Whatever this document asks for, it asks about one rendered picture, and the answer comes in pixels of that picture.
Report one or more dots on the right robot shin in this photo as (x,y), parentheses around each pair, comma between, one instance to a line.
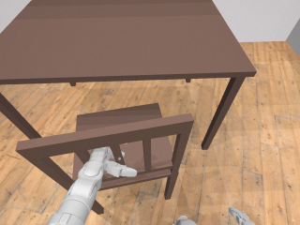
(182,217)

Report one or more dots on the left robot forearm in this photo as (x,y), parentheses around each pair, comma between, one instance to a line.
(78,202)

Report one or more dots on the table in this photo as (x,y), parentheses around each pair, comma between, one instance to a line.
(90,41)

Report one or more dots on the robot right hand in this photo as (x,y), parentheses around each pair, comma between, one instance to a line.
(240,216)

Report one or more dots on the robot left hand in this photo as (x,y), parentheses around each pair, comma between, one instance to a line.
(103,154)

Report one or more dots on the chair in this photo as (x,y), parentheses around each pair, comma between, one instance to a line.
(139,131)

